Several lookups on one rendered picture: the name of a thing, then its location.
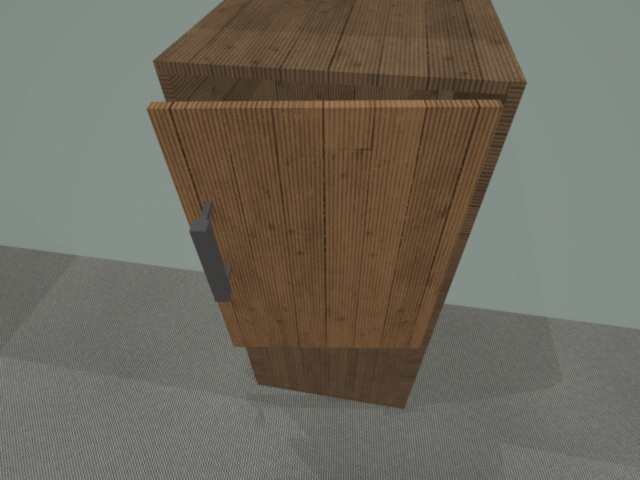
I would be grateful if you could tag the cupboard door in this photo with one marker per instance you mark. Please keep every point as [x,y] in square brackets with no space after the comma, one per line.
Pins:
[338,218]

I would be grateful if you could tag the handle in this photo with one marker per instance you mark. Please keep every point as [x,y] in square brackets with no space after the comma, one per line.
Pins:
[208,252]

